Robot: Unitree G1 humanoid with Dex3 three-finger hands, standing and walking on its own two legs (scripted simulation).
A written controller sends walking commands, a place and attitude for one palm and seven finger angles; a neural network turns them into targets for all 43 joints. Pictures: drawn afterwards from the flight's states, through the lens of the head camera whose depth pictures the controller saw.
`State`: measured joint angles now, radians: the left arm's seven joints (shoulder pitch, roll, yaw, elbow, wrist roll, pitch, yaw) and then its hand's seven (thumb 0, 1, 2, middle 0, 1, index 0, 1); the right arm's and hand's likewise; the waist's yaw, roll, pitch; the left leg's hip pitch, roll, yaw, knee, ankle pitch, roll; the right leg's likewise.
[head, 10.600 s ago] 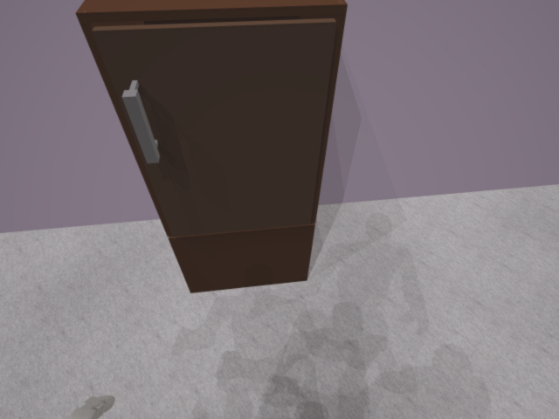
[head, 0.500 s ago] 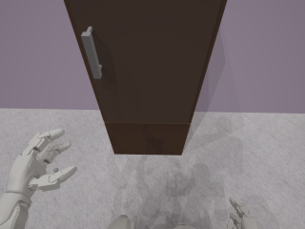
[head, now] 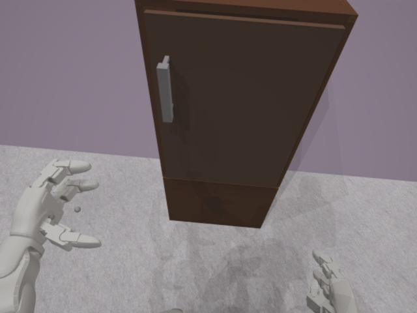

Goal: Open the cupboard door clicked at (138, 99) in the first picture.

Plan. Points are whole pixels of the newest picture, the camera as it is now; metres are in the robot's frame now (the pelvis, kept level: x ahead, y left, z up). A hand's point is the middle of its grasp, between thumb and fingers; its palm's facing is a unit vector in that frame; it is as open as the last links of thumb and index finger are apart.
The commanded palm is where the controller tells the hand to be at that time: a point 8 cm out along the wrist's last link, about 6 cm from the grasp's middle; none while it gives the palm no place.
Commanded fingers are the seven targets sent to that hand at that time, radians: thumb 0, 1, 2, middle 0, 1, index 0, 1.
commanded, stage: raise the hand with hooked fingers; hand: left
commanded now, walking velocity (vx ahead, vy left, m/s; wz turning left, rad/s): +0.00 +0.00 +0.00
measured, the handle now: (167, 90) +0.60 +0.16 +0.10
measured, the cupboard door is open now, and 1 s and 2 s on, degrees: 0 0 0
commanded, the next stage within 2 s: move the hooked fingers beside the handle in 0.84 s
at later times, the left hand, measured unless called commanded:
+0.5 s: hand (76, 179) +0.30 +0.25 +0.12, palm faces +0.01 -1.00 -0.03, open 14.0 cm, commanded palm +0.26 +0.30 +0.12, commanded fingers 0.00 -0.50 0.30 -0.30 -1.20 -0.30 -1.20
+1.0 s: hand (97, 184) +0.29 +0.22 +0.11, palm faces +0.02 -1.00 -0.01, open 14.0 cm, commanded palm +0.28 +0.27 +0.12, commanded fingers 0.00 -0.50 0.30 -0.30 -1.20 -0.30 -1.20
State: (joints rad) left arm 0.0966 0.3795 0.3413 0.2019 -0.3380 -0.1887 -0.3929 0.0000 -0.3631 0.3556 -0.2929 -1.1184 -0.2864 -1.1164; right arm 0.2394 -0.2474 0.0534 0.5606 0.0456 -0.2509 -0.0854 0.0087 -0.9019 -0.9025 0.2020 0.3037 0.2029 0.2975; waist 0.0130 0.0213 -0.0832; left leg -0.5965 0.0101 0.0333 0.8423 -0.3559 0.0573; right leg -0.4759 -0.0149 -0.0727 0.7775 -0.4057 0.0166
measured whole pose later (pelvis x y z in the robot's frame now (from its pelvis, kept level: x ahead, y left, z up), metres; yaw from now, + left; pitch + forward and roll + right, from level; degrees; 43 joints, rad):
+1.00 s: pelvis +0.00 -0.05 +0.01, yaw -1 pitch +4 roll -1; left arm -0.09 0.42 0.41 0.43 -0.36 -0.14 -0.49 -0.01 -0.50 0.30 -0.30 -1.20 -0.30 -1.20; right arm 0.27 -0.28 0.04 0.59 0.06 -0.19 -0.10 0.01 -0.90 -0.90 0.20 0.30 0.20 0.30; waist 0.01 0.04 -0.06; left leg -0.49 0.04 0.02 0.72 -0.30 0.00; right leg -0.40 0.03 -0.08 0.70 -0.38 -0.04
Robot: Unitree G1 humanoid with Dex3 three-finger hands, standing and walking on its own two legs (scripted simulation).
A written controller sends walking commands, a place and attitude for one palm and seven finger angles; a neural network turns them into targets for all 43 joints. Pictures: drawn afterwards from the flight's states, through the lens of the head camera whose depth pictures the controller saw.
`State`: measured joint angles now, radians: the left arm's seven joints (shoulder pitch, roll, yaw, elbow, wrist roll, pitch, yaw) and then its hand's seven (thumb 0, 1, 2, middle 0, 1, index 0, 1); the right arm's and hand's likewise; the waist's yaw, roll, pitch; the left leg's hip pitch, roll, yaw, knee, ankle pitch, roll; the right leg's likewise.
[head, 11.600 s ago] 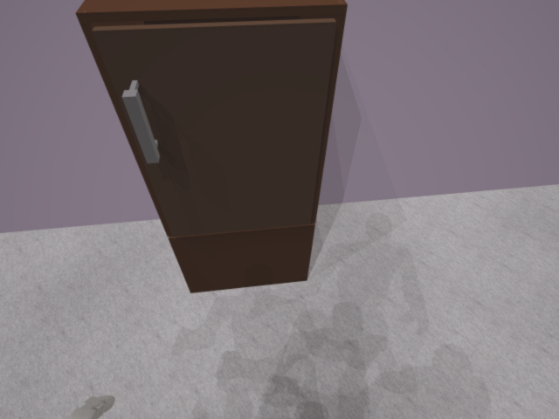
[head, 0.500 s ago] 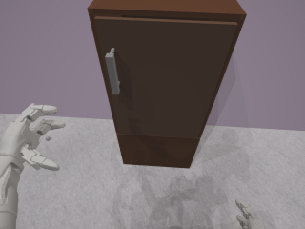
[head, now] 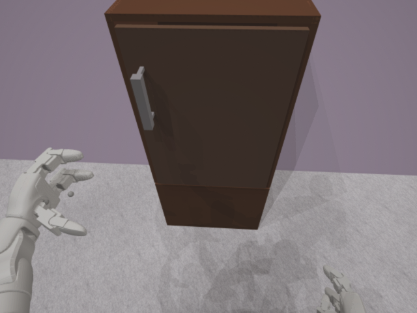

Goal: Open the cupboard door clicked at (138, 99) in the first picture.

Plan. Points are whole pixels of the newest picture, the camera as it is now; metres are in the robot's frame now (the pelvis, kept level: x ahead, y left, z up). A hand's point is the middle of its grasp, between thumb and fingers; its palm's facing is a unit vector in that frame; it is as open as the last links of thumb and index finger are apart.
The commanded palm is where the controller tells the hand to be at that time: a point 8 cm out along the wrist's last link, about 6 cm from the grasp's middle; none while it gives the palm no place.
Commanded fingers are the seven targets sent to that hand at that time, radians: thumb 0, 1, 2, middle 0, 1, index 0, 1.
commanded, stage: move the hooked fingers beside the handle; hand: left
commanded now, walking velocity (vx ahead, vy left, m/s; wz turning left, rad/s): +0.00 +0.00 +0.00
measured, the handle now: (145, 99) +0.60 +0.21 +0.08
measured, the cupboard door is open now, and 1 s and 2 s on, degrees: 0 0 0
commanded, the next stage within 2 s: none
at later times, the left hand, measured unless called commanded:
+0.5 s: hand (87, 157) +0.39 +0.28 +0.09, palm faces +0.03 -1.00 +0.01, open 14.0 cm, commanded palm +0.36 +0.33 +0.10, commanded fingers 0.00 -0.50 0.30 -0.30 -1.20 -0.30 -1.20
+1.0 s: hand (102, 133) +0.45 +0.27 +0.09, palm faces +0.00 -1.00 +0.02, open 14.0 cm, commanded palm +0.43 +0.32 +0.09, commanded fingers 0.00 -0.50 0.30 -0.30 -1.20 -0.30 -1.20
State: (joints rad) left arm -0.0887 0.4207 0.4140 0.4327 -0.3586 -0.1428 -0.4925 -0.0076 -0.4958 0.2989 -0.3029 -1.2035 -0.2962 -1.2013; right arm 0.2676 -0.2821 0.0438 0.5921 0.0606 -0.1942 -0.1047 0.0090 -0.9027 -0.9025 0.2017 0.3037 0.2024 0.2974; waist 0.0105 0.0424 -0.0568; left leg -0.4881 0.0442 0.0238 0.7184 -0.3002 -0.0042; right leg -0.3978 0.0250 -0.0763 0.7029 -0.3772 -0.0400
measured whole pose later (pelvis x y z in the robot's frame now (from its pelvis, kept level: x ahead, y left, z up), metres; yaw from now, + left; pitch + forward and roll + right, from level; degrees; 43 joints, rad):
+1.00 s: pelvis +0.01 +0.03 -0.01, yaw -1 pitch +12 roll -2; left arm -0.73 0.55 0.41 1.06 -0.19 -0.25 -0.40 -0.01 -0.50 0.30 -0.30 -1.20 -0.30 -1.20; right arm 0.36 -0.28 0.05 0.62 0.03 -0.03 -0.07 0.00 -0.90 -0.90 0.20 0.30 0.20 0.30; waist -0.09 0.01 -0.08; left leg -0.69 0.04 0.04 0.83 -0.35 0.04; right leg -0.59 0.01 -0.05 0.78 -0.40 0.00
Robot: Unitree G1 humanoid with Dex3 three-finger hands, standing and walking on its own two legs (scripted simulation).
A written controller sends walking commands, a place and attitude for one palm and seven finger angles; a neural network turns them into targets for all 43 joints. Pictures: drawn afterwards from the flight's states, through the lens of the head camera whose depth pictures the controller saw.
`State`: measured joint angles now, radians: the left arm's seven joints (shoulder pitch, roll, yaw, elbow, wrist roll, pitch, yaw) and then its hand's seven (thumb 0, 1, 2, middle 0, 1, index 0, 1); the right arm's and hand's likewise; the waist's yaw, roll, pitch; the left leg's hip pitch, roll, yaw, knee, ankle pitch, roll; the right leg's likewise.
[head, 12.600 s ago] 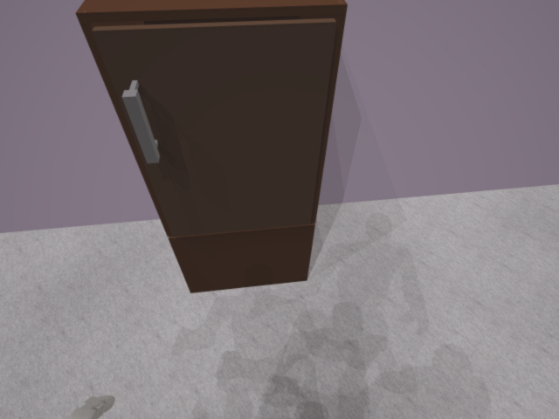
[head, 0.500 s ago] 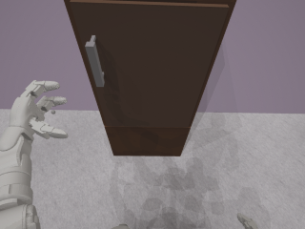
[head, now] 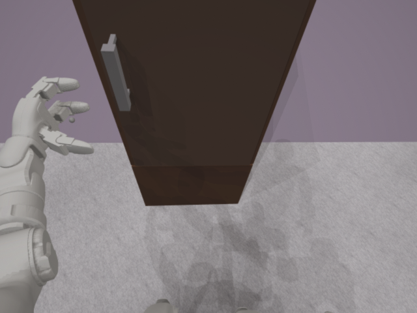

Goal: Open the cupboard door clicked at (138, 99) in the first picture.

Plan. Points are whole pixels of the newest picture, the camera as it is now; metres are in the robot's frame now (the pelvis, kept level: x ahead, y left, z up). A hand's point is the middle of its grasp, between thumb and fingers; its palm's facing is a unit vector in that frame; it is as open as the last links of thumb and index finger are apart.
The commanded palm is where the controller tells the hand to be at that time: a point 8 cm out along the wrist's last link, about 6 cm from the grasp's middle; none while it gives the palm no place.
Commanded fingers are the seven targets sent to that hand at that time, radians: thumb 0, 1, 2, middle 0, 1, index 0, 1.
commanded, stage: move the hooked fingers beside the handle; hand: left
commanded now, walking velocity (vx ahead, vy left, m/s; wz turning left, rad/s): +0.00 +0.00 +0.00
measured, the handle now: (119, 74) +0.59 +0.19 +0.10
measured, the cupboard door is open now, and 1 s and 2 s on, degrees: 0 0 0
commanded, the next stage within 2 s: slide the fingers in behind the handle in 1.98 s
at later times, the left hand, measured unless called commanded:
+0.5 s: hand (78, 91) +0.51 +0.25 +0.12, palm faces +0.05 -1.00 +0.00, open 14.0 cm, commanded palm +0.50 +0.30 +0.10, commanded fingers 0.00 -0.50 0.30 -0.30 -1.20 -0.30 -1.20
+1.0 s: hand (78, 94) +0.52 +0.26 +0.10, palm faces +0.04 -1.00 -0.01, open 14.0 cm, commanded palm +0.50 +0.30 +0.10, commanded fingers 0.00 -0.50 0.30 -0.30 -1.20 -0.30 -1.20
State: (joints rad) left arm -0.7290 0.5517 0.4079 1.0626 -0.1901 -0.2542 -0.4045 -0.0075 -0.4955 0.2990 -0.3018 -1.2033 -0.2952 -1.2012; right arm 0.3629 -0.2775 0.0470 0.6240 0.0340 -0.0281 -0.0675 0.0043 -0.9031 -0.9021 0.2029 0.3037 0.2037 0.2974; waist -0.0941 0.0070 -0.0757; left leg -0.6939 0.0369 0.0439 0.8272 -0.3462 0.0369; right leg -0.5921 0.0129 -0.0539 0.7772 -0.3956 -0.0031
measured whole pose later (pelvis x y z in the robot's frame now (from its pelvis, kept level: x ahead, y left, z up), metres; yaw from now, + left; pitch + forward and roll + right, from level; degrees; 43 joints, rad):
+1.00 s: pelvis +0.01 +0.01 -0.01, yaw -2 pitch +18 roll -4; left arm -0.91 0.69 0.47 1.21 -0.10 -0.27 -0.37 -0.01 -0.49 0.30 -0.30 -1.20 -0.29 -1.20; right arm 0.44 -0.27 0.05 0.60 0.00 0.09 -0.04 0.00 -0.90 -0.90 0.20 0.30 0.20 0.30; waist -0.17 0.02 -0.10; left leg -0.84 0.06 0.04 0.91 -0.40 0.04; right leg -0.72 0.04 -0.05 0.81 -0.41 0.01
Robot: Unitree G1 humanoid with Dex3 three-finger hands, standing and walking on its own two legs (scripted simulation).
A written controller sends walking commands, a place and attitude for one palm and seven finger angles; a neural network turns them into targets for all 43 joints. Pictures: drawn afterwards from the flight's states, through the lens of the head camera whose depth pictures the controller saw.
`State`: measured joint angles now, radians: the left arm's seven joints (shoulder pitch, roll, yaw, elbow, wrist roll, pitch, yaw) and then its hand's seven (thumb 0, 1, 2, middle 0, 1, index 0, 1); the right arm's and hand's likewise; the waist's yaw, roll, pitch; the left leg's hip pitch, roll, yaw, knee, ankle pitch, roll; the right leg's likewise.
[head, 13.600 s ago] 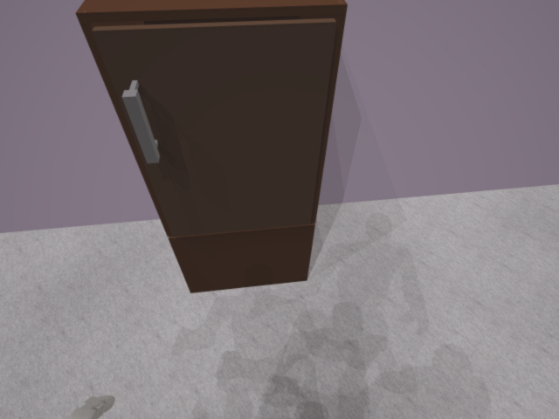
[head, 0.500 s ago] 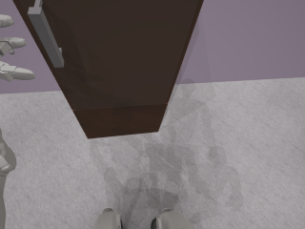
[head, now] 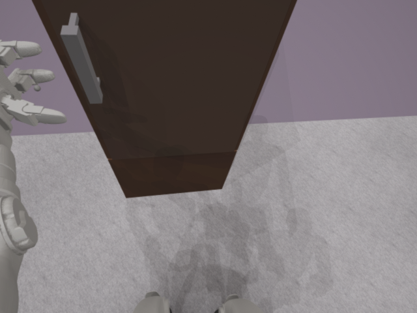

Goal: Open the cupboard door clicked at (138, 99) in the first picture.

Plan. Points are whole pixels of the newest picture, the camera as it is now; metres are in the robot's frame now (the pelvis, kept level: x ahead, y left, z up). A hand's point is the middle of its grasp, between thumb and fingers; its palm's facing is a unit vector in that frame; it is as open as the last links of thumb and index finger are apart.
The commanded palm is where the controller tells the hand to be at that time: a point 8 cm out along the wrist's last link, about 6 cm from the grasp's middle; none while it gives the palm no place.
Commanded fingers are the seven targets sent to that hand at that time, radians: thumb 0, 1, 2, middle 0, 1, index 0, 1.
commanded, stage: move the hooked fingers beside the handle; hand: left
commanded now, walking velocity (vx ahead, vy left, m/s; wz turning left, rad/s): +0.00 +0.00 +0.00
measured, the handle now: (86, 61) +0.57 +0.20 +0.11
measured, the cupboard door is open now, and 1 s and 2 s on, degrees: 0 0 0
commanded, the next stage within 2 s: slide the fingers in behind the handle in 0.98 s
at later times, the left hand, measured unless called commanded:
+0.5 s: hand (47, 79) +0.51 +0.25 +0.12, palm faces +0.06 -1.00 +0.01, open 14.0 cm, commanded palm +0.49 +0.30 +0.10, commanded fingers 0.00 -0.50 0.30 -0.30 -1.20 -0.30 -1.20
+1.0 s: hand (42, 89) +0.49 +0.26 +0.11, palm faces +0.06 -1.00 +0.01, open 14.0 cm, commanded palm +0.48 +0.30 +0.11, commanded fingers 0.00 -0.50 0.30 -0.30 -1.20 -0.30 -1.20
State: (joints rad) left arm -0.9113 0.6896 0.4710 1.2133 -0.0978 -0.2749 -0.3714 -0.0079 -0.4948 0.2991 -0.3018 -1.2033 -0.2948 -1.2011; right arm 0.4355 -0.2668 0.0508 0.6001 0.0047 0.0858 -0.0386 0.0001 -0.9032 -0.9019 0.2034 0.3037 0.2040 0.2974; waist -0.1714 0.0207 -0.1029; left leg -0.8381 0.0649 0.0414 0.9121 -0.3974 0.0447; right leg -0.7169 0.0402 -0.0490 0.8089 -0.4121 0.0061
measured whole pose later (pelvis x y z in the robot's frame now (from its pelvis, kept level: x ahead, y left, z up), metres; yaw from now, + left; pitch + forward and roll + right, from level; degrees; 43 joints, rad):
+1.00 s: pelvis +0.00 -0.01 +0.00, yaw +1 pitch +19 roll -4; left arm -0.95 0.70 0.46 1.24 -0.12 -0.29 -0.40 -0.01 -0.50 0.30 -0.30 -1.20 -0.29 -1.20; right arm 0.40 -0.29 0.05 0.61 0.01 0.08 -0.05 0.00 -0.90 -0.90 0.20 0.30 0.20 0.30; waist -0.17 0.02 -0.09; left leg -0.88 0.07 0.02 0.93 -0.39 0.03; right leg -0.75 0.05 -0.07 0.83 -0.42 -0.01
